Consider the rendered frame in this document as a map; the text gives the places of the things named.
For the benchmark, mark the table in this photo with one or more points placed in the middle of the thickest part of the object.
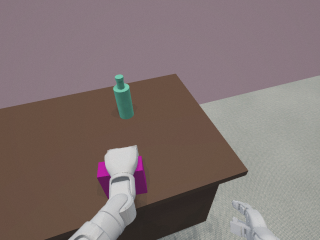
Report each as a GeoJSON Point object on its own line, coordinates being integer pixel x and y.
{"type": "Point", "coordinates": [50, 151]}

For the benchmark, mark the robot left forearm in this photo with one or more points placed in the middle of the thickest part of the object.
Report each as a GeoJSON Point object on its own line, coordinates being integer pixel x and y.
{"type": "Point", "coordinates": [118, 212]}

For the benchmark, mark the robot right hand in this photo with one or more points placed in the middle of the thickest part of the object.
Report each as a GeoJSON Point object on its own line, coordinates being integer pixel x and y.
{"type": "Point", "coordinates": [253, 219]}

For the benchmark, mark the robot right forearm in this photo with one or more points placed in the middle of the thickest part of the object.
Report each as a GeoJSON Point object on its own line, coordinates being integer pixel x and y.
{"type": "Point", "coordinates": [262, 233]}

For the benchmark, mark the sponge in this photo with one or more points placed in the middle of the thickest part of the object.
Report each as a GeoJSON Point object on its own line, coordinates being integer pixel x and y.
{"type": "Point", "coordinates": [139, 176]}

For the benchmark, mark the robot left hand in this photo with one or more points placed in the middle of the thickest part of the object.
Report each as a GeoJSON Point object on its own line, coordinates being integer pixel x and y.
{"type": "Point", "coordinates": [121, 160]}

